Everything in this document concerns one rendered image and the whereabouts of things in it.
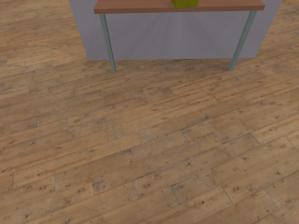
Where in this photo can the table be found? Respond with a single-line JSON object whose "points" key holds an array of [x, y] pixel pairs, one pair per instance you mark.
{"points": [[103, 7]]}

